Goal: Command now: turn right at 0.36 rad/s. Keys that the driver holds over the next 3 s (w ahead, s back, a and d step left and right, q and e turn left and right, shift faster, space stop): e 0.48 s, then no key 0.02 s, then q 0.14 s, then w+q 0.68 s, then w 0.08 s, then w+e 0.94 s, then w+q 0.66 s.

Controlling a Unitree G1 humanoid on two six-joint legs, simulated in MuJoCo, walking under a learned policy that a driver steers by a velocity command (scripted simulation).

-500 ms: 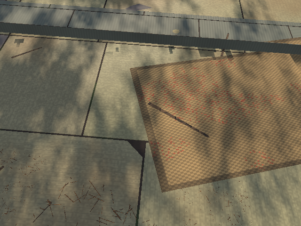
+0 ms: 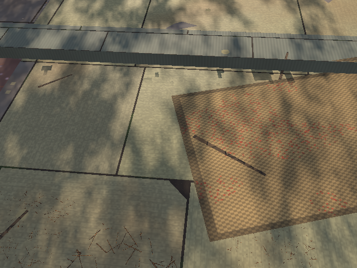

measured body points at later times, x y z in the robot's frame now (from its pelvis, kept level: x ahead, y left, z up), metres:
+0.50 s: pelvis -0.01 -0.05 +0.00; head +0.02 -0.09 +0.45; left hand +0.23 +0.17 -0.07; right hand +0.04 -0.37 -0.11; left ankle +0.00 +0.10 -0.67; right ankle -0.03 -0.14 -0.73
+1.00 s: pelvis +0.06 -0.03 +0.00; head +0.09 -0.01 +0.45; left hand +0.21 +0.24 -0.12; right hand +0.14 -0.33 -0.09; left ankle +0.06 +0.07 -0.73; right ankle -0.03 -0.14 -0.71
